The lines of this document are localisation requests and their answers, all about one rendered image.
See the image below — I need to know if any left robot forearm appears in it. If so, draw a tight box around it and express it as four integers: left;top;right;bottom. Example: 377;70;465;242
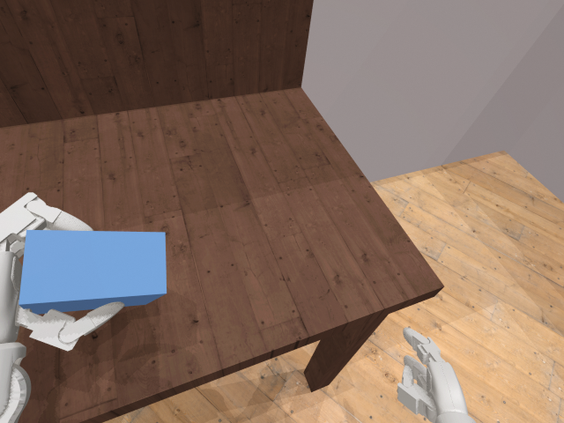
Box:
0;342;31;423

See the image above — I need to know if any sponge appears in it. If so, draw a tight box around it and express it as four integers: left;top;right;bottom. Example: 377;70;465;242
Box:
19;230;167;315

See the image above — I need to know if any right robot hand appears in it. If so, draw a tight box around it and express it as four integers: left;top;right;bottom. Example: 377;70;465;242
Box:
397;327;469;423

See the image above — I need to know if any table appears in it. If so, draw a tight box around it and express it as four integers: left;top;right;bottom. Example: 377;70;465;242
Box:
0;0;444;423

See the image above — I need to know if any left robot hand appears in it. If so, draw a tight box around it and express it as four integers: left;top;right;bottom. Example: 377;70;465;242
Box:
0;192;125;351

